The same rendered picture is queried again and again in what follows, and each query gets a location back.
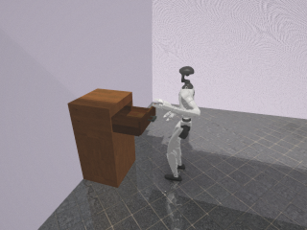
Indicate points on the drawer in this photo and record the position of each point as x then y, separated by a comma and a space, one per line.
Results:
132, 120

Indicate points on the handle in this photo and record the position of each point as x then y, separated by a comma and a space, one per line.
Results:
153, 118

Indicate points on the right robot hand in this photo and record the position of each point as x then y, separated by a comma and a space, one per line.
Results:
171, 116

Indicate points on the left robot hand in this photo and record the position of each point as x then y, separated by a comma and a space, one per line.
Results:
165, 106

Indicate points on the robot left thigh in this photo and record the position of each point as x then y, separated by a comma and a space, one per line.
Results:
181, 133

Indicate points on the robot torso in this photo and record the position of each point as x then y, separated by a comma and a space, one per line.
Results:
185, 121

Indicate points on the robot left upper arm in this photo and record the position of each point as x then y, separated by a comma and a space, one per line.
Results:
186, 96

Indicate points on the cabinet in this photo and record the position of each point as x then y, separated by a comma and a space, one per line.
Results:
105, 156

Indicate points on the left robot forearm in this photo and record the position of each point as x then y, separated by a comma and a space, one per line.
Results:
185, 112

